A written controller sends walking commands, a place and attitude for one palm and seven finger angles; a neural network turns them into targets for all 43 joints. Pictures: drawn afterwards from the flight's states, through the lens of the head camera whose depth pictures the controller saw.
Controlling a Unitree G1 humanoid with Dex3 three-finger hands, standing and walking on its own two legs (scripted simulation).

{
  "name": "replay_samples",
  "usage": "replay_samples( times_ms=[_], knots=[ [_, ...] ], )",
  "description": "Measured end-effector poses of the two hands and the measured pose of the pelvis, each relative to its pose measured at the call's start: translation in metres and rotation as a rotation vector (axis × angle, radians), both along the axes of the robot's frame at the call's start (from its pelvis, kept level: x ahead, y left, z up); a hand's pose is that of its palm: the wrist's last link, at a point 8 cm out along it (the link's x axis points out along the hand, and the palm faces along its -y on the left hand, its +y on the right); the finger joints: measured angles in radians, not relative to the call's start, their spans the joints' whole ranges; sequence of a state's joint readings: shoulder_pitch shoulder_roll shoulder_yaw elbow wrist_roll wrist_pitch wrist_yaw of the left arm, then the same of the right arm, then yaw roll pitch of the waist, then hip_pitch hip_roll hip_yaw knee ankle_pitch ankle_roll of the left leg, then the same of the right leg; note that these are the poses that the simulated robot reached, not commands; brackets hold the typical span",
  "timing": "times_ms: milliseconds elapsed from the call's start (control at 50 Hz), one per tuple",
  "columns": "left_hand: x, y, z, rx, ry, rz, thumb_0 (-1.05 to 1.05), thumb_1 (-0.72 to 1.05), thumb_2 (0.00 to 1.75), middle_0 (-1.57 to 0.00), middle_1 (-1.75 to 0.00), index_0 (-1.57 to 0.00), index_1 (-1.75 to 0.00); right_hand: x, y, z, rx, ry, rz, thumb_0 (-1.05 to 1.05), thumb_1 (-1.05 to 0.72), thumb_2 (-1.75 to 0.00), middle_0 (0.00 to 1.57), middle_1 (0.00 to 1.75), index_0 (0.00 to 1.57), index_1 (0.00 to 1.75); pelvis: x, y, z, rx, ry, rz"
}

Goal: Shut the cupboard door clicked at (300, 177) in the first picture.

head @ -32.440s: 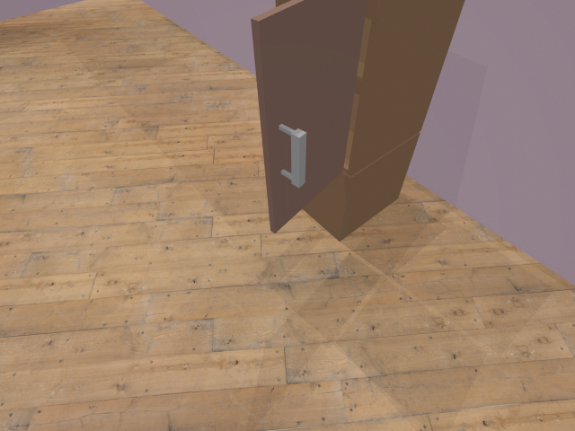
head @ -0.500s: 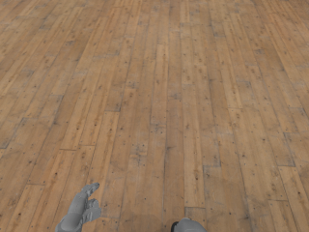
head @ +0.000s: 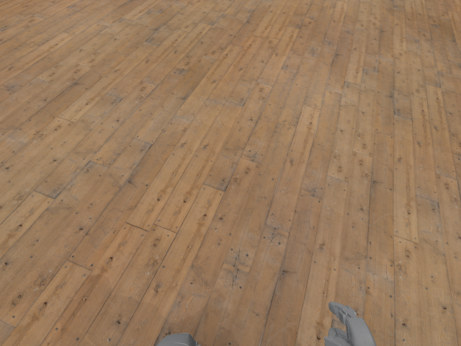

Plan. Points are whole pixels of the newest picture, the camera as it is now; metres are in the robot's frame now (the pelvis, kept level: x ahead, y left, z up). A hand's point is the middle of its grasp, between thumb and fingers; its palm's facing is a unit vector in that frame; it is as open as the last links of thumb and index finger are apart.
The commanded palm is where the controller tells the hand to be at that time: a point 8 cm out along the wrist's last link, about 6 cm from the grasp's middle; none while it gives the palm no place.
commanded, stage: turn to face it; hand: left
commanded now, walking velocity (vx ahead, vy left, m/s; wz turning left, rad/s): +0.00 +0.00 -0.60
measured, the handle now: out of the picture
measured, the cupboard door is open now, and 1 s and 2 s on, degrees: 63 63 63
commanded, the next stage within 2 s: none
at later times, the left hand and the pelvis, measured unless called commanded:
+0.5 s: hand (160, 339) +0.14 +0.14 -0.15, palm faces -0.25 -0.92 -0.28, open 7.4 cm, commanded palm none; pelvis +0.01 -0.04 +0.01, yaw -17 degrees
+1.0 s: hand (168, 279) +0.25 +0.16 -0.16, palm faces -0.52 -0.83 -0.22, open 7.4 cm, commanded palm none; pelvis +0.05 +0.02 +0.01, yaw -35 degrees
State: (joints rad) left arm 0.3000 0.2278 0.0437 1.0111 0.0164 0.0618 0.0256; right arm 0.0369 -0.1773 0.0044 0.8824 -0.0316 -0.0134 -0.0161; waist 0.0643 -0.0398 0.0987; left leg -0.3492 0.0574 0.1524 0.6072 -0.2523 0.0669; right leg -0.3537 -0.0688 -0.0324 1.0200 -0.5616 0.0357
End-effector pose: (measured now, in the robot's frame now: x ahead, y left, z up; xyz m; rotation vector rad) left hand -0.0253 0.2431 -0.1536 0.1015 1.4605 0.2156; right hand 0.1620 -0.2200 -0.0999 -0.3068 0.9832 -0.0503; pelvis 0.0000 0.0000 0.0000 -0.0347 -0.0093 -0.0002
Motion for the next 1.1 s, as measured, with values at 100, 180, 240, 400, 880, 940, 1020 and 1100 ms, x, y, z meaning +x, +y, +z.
replay_samples(
  times_ms=[100, 180, 240, 400, 880, 940, 1020, 1100],
  knots=[
    [0.026, 0.003, 0.014, -0.007, -0.023, -0.051, 0.01, 0.91, 0.90, -0.20, -0.30, -0.20, -0.30, -0.014, 0.011, -0.002, 0.060, 0.019, -0.067, 0.00, -0.90, -0.90, 0.20, 0.29, 0.21, 0.30, 0.003, 0.004, 0.008, -0.005, 0.001, -0.059],
    [0.057, 0.002, 0.021, 0.009, -0.067, -0.104, 0.01, 0.91, 0.90, -0.20, -0.30, -0.20, -0.30, -0.046, -0.001, -0.012, 0.080, 0.080, -0.153, 0.00, -0.90, -0.90, 0.20, 0.30, 0.21, 0.30, 0.005, 0.000, 0.009, 0.002, 0.006, -0.102],
    [0.083, -0.003, 0.026, 0.027, -0.106, -0.159, 0.01, 0.91, 0.90, -0.20, -0.30, -0.20, -0.30, -0.077, -0.019, -0.022, 0.083, 0.136, -0.233, 0.00, -0.90, -0.90, 0.21, 0.30, 0.21, 0.30, 0.006, -0.007, 0.007, 0.014, 0.009, -0.138],
    [0.147, -0.037, 0.033, 0.085, -0.221, -0.329, 0.01, 0.91, 0.90, -0.20, -0.30, -0.20, -0.30, -0.157, -0.079, -0.050, 0.065, 0.260, -0.441, 0.00, -0.90, -0.90, 0.20, 0.29, 0.20, 0.30, 0.008, -0.032, -0.006, 0.042, 0.012, -0.240],
    [0.266, -0.041, 0.013, -0.037, -0.213, -0.611, 0.01, 0.91, 0.90, -0.20, -0.30, -0.20, -0.30, -0.150, -0.027, -0.003, 0.000, 0.125, -0.637, 0.00, -0.90, -0.90, 0.20, 0.29, 0.20, 0.30, 0.049, 0.012, 0.004, 0.015, 0.022, -0.530],
    [0.282, -0.040, 0.021, -0.038, -0.213, -0.650, 0.01, 0.91, 0.90, -0.20, -0.30, -0.20, -0.30, -0.161, -0.012, 0.001, 0.011, 0.151, -0.669, 0.00, -0.90, -0.90, 0.20, 0.29, 0.21, 0.30, 0.051, 0.017, 0.011, 0.003, 0.029, -0.565],
    [0.298, -0.045, 0.029, -0.034, -0.216, -0.706, 0.01, 0.91, 0.90, -0.20, -0.30, -0.20, -0.30, -0.183, 0.001, 0.001, 0.033, 0.183, -0.738, 0.00, -0.90, -0.90, 0.20, 0.30, 0.21, 0.30, 0.053, 0.020, 0.015, -0.003, 0.036, -0.619],
    [0.311, -0.065, 0.032, -0.034, -0.221, -0.779, 0.01, 0.91, 0.90, -0.20, -0.30, -0.20, -0.30, -0.214, 0.010, -0.004, 0.057, 0.212, -0.824, 0.00, -0.90, -0.90, 0.21, 0.30, 0.21, 0.30, 0.051, 0.018, 0.015, 0.001, 0.031, -0.674]
  ],
)
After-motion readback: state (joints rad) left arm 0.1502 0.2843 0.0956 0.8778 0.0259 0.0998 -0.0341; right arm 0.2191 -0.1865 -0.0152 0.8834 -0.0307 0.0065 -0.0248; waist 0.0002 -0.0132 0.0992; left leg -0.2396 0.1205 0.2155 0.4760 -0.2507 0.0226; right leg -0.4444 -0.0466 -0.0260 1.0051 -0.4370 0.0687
